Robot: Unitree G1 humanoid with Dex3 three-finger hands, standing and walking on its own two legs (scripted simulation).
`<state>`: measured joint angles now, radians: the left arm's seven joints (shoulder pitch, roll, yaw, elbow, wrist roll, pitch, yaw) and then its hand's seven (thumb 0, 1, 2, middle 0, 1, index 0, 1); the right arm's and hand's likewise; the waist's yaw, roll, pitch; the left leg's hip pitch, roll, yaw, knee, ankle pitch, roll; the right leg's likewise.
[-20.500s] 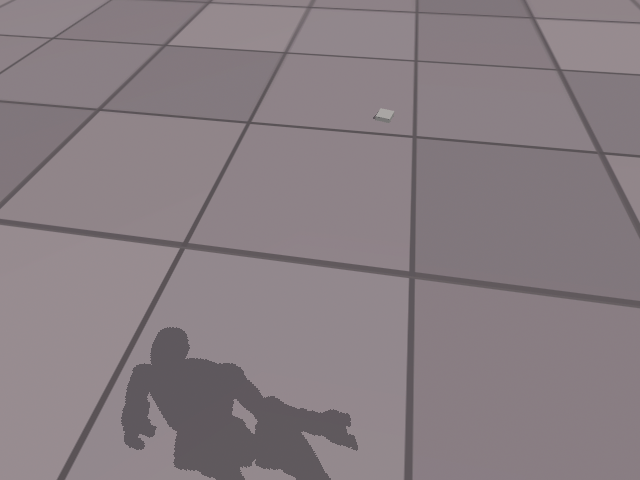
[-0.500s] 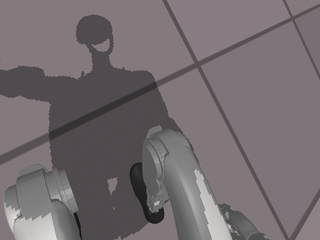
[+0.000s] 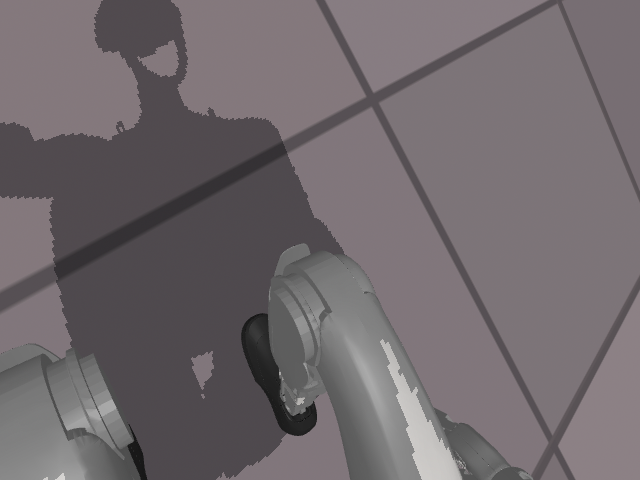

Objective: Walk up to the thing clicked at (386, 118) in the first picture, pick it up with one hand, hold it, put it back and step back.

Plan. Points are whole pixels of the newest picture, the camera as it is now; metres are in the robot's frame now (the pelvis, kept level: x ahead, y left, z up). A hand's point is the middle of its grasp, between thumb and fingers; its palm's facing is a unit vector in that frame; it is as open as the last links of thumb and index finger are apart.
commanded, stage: rest palm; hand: left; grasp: from above
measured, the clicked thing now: out of the picture +0.48 +0.35 -0.29
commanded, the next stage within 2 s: close in 1.18 s
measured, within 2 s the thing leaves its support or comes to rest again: neither
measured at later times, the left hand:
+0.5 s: hand out of the picture +0.46 +0.34 -0.25, palm faces -0.47 -0.11 -0.88, open 13.7 cm
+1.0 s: hand out of the picture +0.46 +0.33 -0.26, palm faces -0.47 -0.12 -0.88, open 13.1 cm
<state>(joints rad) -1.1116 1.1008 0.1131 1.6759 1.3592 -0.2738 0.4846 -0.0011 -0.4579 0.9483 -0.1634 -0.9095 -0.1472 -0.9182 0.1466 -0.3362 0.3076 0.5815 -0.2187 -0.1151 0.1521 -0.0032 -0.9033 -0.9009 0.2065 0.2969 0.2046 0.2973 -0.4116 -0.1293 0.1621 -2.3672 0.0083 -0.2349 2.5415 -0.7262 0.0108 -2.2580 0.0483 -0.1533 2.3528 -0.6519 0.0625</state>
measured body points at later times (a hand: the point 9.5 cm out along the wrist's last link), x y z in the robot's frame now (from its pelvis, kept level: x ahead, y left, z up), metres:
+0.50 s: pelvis +0.00 +0.00 +0.00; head +0.28 +0.14 +0.32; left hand +0.48 +0.34 -0.20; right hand +0.06 -0.25 -0.05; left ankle +0.06 +0.12 -0.27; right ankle +0.12 -0.12 -0.27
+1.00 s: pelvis +0.00 +0.00 +0.00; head +0.29 +0.14 +0.31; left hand +0.48 +0.34 -0.21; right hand +0.05 -0.25 -0.05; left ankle +0.06 +0.12 -0.27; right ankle +0.12 -0.12 -0.27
